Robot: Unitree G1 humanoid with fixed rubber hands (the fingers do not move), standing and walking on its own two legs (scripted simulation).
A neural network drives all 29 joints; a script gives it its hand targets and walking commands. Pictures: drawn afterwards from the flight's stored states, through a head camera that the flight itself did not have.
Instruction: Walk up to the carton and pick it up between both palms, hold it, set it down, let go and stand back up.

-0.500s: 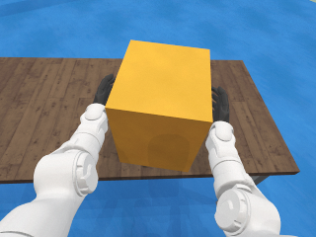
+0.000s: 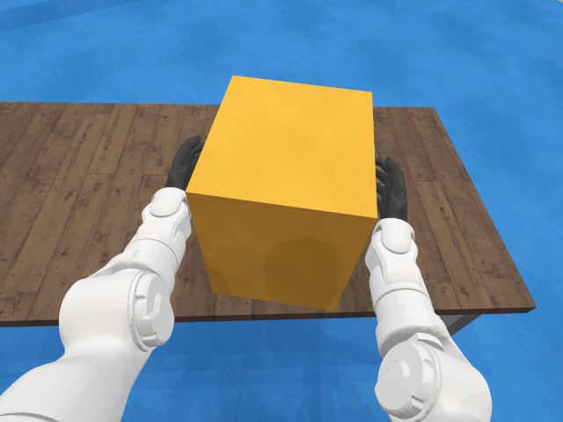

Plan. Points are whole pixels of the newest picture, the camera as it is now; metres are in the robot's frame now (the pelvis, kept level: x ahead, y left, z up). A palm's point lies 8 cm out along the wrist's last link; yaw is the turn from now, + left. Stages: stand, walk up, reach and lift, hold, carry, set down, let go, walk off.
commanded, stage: reach and lift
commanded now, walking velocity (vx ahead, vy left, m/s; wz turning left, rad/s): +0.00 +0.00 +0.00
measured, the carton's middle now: (286, 199) +0.46 -0.02 +0.02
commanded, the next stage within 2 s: none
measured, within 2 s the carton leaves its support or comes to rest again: leaves its support in 0.62 s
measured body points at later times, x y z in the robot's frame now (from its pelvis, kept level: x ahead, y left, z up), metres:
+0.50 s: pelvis +0.00 +0.00 +0.00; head +0.05 +0.02 +0.45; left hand +0.46 +0.14 +0.07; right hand +0.40 -0.16 +0.08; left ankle +0.00 +0.10 -0.74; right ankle +0.01 -0.14 -0.74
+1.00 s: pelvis -0.02 +0.00 +0.00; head +0.01 +0.02 +0.45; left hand +0.43 +0.15 +0.09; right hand +0.38 -0.16 +0.09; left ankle +0.00 +0.10 -0.74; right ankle +0.01 -0.14 -0.74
